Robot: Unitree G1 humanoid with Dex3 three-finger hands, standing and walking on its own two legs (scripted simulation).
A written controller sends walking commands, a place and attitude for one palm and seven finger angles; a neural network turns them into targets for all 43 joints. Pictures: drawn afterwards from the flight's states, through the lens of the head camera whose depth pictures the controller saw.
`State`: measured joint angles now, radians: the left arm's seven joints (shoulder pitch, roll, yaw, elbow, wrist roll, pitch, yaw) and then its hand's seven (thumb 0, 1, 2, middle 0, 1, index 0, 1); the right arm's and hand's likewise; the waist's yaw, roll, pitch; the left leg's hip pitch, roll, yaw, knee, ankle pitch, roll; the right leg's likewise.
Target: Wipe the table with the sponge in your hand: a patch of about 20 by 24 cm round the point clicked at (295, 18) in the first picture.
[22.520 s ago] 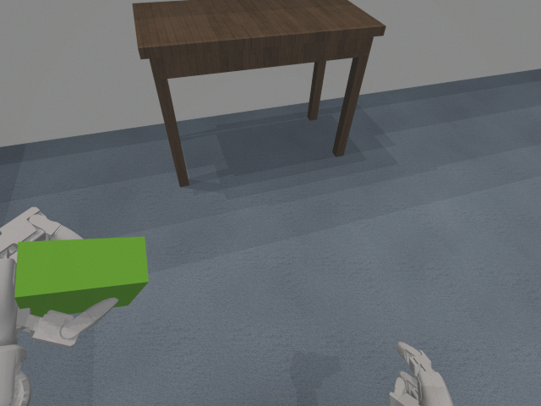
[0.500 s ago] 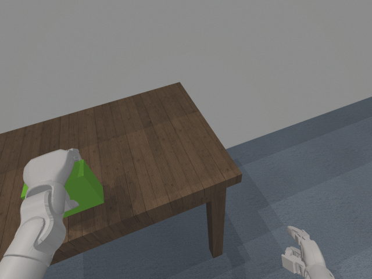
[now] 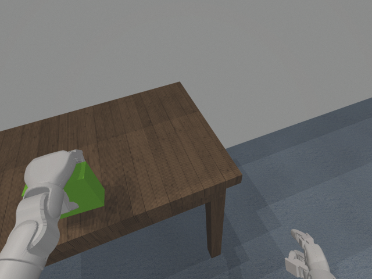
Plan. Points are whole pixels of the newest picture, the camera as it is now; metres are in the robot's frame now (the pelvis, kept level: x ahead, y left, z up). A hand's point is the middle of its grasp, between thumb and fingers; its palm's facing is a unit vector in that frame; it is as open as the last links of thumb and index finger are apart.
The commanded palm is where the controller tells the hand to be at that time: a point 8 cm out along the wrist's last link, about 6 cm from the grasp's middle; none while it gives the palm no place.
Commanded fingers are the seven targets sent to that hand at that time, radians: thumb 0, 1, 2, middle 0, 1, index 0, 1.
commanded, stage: move the sponge above the wiping area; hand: left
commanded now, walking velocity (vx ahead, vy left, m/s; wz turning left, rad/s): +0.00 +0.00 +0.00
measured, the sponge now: (71, 196) +0.26 +0.31 +0.04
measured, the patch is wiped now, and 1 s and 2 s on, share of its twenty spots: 0.00 0.00 0.00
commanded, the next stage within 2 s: none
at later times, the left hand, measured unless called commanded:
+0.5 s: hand (71, 182) +0.27 +0.29 +0.08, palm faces -0.03 -0.08 -1.00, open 9.4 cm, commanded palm +0.25 +0.31 +0.16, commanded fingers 0.00 0.10 1.30 -1.20 -1.60 -1.20 -1.60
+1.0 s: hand (75, 174) +0.28 +0.28 +0.10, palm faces +0.07 -0.04 -1.00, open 9.4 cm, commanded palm +0.25 +0.31 +0.16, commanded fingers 0.00 0.10 1.30 -1.20 -1.60 -1.20 -1.60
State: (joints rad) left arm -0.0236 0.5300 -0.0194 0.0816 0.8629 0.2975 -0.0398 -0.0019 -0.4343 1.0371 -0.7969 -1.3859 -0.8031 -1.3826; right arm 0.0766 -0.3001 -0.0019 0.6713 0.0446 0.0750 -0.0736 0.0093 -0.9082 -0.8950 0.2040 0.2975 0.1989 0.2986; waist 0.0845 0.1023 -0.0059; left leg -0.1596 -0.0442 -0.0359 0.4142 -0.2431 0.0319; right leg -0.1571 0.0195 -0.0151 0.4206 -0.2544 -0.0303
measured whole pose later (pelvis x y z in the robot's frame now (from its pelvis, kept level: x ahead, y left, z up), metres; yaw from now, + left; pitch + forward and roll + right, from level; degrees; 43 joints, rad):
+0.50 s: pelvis -0.01 +0.01 +0.00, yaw +0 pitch -1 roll +0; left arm -0.07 0.51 -0.07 0.08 0.90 0.27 -0.02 0.00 -0.44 1.04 -0.80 -1.38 -0.81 -1.38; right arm 0.06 -0.27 0.02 0.67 0.04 0.08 -0.07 0.01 -0.91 -0.89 0.20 0.30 0.20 0.30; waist 0.10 0.08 0.00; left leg -0.15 -0.05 -0.03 0.41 -0.23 0.04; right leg -0.15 0.01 -0.01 0.41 -0.24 -0.02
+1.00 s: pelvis +0.00 +0.00 +0.00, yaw +0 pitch -1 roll +0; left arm -0.06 0.51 -0.07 0.03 0.92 0.24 0.05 0.00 -0.44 1.04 -0.80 -1.38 -0.81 -1.38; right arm 0.06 -0.27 0.01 0.69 0.03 0.07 -0.07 0.01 -0.91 -0.89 0.20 0.30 0.20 0.30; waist 0.11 0.09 0.00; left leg -0.15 -0.04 -0.03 0.41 -0.24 0.03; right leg -0.14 0.02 -0.01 0.42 -0.25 -0.03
